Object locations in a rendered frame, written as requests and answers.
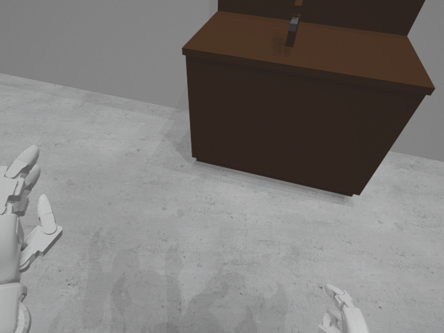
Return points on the tap lever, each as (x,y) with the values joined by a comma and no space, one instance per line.
(293,24)

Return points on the robot left forearm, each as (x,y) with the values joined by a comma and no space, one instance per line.
(14,315)

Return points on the right robot hand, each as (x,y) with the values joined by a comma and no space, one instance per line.
(351,319)

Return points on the counter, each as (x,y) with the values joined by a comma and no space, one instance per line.
(319,107)

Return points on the left robot hand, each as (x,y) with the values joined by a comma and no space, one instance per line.
(16,183)

